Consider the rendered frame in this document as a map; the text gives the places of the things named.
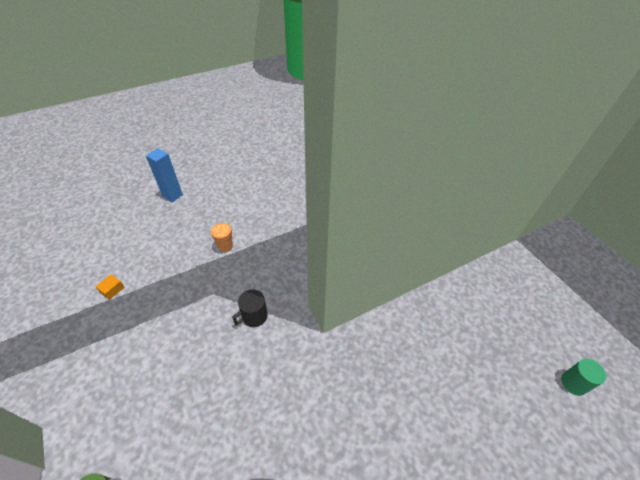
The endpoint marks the potted plant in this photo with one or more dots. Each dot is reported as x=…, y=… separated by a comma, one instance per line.
x=294, y=37

